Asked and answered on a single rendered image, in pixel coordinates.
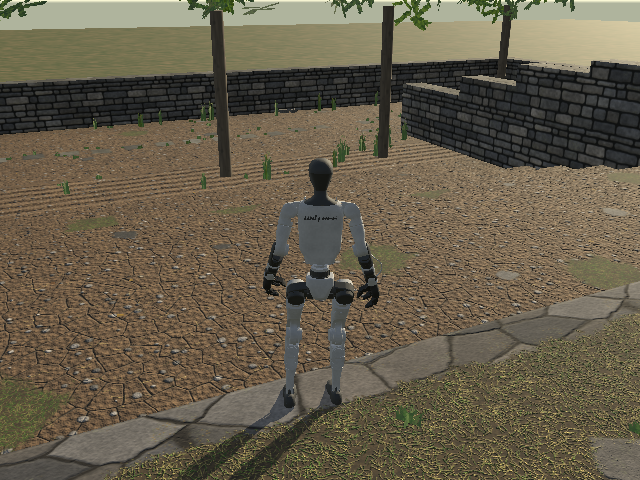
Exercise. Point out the right robot hand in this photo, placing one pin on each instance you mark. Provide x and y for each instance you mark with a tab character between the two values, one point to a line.
372	291

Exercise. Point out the robot left upper arm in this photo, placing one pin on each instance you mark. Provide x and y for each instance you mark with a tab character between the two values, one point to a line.
288	211

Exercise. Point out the left robot forearm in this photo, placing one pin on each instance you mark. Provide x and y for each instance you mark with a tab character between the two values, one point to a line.
273	264

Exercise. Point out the right robot forearm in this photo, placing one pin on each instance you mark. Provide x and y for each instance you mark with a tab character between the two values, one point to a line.
367	267

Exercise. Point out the humanoid robot torso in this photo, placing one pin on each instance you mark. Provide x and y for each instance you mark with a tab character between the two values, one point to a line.
320	236

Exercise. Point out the robot left shin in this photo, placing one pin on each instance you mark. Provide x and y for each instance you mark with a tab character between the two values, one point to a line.
290	361

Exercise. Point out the left robot hand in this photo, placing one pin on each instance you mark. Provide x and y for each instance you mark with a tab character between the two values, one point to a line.
277	282

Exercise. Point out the robot right upper arm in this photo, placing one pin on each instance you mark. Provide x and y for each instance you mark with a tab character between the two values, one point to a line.
351	211

